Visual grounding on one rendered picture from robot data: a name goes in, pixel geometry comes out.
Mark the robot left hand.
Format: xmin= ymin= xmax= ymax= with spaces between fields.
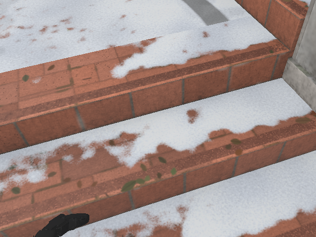
xmin=33 ymin=213 xmax=90 ymax=237

